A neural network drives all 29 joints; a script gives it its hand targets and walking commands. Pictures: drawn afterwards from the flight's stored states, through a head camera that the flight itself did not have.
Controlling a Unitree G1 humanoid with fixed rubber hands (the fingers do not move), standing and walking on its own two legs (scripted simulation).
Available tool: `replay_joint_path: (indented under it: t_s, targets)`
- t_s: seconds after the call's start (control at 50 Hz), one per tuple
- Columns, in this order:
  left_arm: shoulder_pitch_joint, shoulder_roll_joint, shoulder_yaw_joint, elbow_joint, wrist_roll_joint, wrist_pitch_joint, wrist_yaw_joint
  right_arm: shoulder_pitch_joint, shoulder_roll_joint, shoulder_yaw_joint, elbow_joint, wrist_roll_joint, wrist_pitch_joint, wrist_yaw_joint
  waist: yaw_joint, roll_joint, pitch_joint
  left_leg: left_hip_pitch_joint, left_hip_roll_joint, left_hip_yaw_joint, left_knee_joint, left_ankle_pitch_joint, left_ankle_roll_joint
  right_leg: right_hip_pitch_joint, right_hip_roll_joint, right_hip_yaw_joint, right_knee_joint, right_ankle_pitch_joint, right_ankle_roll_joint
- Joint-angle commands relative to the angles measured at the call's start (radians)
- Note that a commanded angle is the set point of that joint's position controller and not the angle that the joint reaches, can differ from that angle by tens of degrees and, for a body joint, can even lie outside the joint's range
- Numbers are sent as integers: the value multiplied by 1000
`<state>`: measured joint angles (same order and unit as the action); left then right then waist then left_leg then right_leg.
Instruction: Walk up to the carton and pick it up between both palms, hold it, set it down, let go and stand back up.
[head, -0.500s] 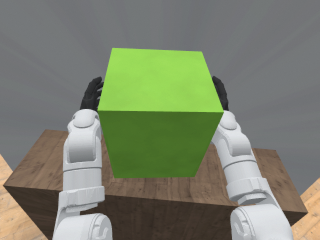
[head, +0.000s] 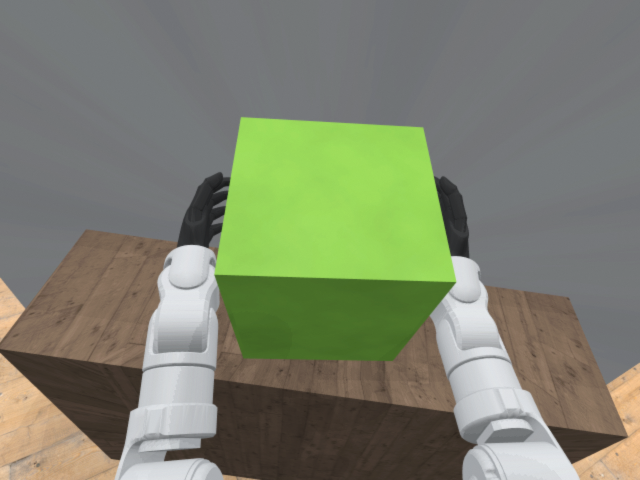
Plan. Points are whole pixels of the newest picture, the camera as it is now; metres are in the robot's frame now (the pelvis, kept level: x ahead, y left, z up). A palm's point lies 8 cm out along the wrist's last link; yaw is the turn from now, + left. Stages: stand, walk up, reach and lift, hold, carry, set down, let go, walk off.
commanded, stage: set down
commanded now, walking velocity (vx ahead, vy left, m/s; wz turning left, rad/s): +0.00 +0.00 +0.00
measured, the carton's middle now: (325, 253) +0.37 -0.01 +0.11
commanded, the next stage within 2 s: none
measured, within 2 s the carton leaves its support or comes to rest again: neither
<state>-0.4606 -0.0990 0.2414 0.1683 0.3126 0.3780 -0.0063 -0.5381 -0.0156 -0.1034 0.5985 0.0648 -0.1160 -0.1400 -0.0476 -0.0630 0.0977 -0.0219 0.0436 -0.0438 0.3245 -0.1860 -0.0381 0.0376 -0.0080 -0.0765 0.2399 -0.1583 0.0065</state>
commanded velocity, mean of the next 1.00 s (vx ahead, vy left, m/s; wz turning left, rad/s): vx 0.00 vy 0.00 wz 0.00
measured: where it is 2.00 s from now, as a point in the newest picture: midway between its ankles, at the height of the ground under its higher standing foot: outside the picture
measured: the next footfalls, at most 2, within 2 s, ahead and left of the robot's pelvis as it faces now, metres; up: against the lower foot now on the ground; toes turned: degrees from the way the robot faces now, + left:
none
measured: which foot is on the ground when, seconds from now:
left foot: down 0.00-1.00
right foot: down 0.00-1.00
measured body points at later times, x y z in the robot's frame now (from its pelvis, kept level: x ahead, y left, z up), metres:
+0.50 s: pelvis +0.00 +0.00 +0.00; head -0.02 +0.02 +0.45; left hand +0.37 +0.14 +0.12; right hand +0.37 -0.17 +0.13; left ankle +0.00 +0.14 -0.75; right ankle -0.01 -0.12 -0.75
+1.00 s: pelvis +0.00 -0.01 +0.00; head +0.02 +0.00 +0.45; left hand +0.39 +0.13 +0.07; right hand +0.40 -0.18 +0.09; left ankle +0.00 +0.14 -0.75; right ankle -0.01 -0.12 -0.75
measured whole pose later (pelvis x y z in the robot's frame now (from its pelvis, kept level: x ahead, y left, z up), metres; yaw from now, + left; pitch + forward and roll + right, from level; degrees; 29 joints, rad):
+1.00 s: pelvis +0.00 -0.01 +0.00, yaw -2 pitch +1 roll +0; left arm -0.56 -0.11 0.37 0.63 0.32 0.11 0.03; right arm -0.66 0.01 -0.33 0.89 -0.19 -0.23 -0.05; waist -0.01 -0.01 0.02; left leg -0.14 0.06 -0.01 0.28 -0.15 -0.05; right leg -0.12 0.00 -0.06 0.26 -0.14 -0.01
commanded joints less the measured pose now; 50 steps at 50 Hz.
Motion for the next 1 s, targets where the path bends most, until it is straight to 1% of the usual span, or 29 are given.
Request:
replay_joint_path:
  t_s: [0.0, 0.04, 0.06, 0.1, 0.12, 0.14, 0.16, 0.2, 0.22, 0.28, 0.3, 0.32, 0.36, 0.4, 0.42, 0.44, 0.5, 0.52, 0.54, 0.62, 0.66, 0.68, 0.72, 0.74, 0.76, 0.82, 0.9, 0.96, 0.98]
  targets:
    - [-479, -469, -519, -112, -88, -52, -129, -598, 443, 440, -261, 6, -59, 78, 5, 83, -468, 152, -81, 104, 25, 464, -31, 146, 45, -62, 34, 453, 35]
    - [-455, -454, -495, -112, -88, -42, -133, -586, 438, 449, -263, 11, -44, 72, -3, 51, -449, 113, -86, 98, 19, 460, -21, 180, 43, -49, 47, 519, 41]
    - [-429, -462, -508, -111, -90, -38, -141, -577, 419, 442, -265, 9, -43, 73, -28, 54, -426, 125, -83, 95, 23, 477, -27, 181, 42, -60, 44, 535, 43]
    - [-442, -436, -483, -101, -86, -31, -138, -540, 399, 420, -222, 2, -26, 75, -30, 84, -401, 140, -74, 90, 13, 454, -31, 136, 47, -59, 32, 467, 43]
    - [-439, -441, -483, -117, -80, -32, -142, -544, 407, 419, -242, -4, -30, 75, -24, 60, -379, 143, -77, 95, 14, 429, -25, 123, 47, -72, 24, 449, 40]
    - [-461, -447, -497, -120, -93, -33, -144, -540, 404, 406, -257, -23, -31, 77, -50, 74, -418, 164, -79, 94, 20, 431, -30, 116, 48, -66, 29, 446, 43]
    - [-460, -461, -502, -153, -96, -44, -140, -555, 410, 413, -276, -10, -32, 83, -31, 75, -462, 168, -73, 88, 21, 447, -32, 116, 54, -74, 34, 446, 34]
    - [-468, -464, -489, -117, -88, -51, -133, -566, 413, 408, -280, -26, -43, 88, -28, 80, -457, 160, -73, 90, 30, 459, -33, 110, 56, -66, 40, 445, 38]
    - [-506, -463, -503, -124, -104, -63, -128, -581, 413, 389, -259, -37, -42, 92, -46, 83, -461, 148, -69, 84, 25, 440, -34, 106, 52, -66, 40, 438, 33]
    - [-514, -464, -464, -53, -78, -84, -117, -605, 423, 359, -235, -70, -54, 112, -11, 66, -465, 133, -62, 87, 7, 385, -24, 92, 54, -57, 30, 373, 31]
    - [-497, -461, -450, -23, -76, -81, -116, -611, 421, 364, -223, -56, -57, 114, 17, 59, -447, 112, -69, 100, 0, 365, -17, 84, 49, -62, 37, 378, 35]
    - [-516, -454, -455, -13, -77, -84, -117, -622, 408, 361, -220, -65, -59, 112, 2, 27, -428, 73, -70, 95, -6, 336, -8, 99, 46, -56, 32, 388, 42]
    - [-521, -463, -403, 34, -50, -96, -125, -601, 433, 321, -152, -103, -62, 119, 8, 24, -390, 59, -74, 105, -26, 286, -4, 122, 40, -55, 29, 358, 40]
    - [-543, -465, -380, 72, -52, -100, -127, -630, 421, 287, -135, -117, -64, 134, -5, 32, -388, 78, -66, 107, -47, 254, -5, 79, 48, -68, 11, 294, 37]
    - [-547, -472, -365, 92, -41, -102, -122, -620, 416, 264, -98, -123, -67, 142, 9, 47, -382, 66, -66, 109, -52, 250, -5, 76, 41, -64, 6, 265, 34]
    - [-549, -466, -359, 107, -37, -108, -119, -637, 418, 251, -102, -131, -75, 150, -7, 54, -397, 100, -63, 116, -46, 265, -8, 53, 48, -76, 8, 261, 27]
    - [-594, -462, -341, 154, -35, -137, -108, -641, 405, 192, -43, -168, -93, 165, 13, 60, -420, 81, -54, 114, -48, 240, -6, 32, 45, -71, 5, 229, 28]
    - [-618, -480, -337, 139, -32, -154, -99, -628, 424, 182, 0, -171, -99, 170, 7, 85, -435, 92, -58, 121, -52, 251, -13, 28, 42, -76, 6, 215, 24]
    - [-651, -460, -322, 147, -31, -174, -96, -638, 431, 172, 29, -191, -103, 173, 12, 59, -445, 82, -55, 125, -49, 251, -9, 25, 45, -76, 8, 228, 26]
    - [-674, -470, -271, 257, -16, -202, -92, -676, 432, 81, 84, -236, -115, 191, 0, 63, -415, 57, -52, 126, -77, 145, -10, 4, 42, -74, -11, 146, 26]
    - [-683, -468, -245, 283, -7, -226, -87, -683, 447, 86, 97, -235, -120, 200, 30, 63, -450, 50, -52, 136, -70, 182, -6, 22, 36, -63, 8, 191, 30]
    - [-696, -472, -254, 287, -16, -240, -83, -695, 462, 86, 99, -247, -127, 201, 24, 71, -462, 37, -58, 140, -63, 190, -4, 16, 39, -65, 17, 209, 27]
    - [-724, -483, -255, 296, -20, -271, -60, -714, 467, 83, 112, -248, -140, 210, 46, 77, -525, 41, -55, 144, -49, 225, -10, 1, 42, -60, 24, 239, 30]
    - [-715, -479, -242, 327, -24, -280, -59, -713, 481, 79, 115, -253, -143, 209, 46, 43, -509, 31, -58, 144, -47, 224, -7, 16, 41, -52, 20, 252, 33]
    - [-711, -473, -225, 326, -11, -290, -60, -677, 484, 78, 155, -272, -140, 204, 38, 43, -500, 17, -57, 147, -55, 224, -7, 22, 37, -54, 24, 272, 38]
    - [-702, -474, -213, 344, -12, -305, -61, -667, 505, 84, 164, -271, -139, 205, 59, 25, -498, -35, -51, 133, -71, 207, 5, 97, 28, -44, 40, 350, 42]
    - [-717, -478, -245, 330, -21, -349, -40, -629, 493, 76, 203, -291, -154, 200, 26, 50, -561, 9, -56, 139, -39, 276, -12, 41, 24, -38, 52, 411, 46]
    - [-742, -488, -249, 312, -36, -367, -34, -616, 516, 88, 208, -285, -149, 195, 22, 41, -586, -36, -58, 134, -30, 315, -15, 84, 28, -31, 69, 478, 43]
    - [-700, -496, -234, 364, -21, -364, -32, -602, 517, 87, 221, -286, -146, 200, 40, 37, -551, -43, -54, 135, -35, 325, -18, 87, 29, -29, 74, 493, 46]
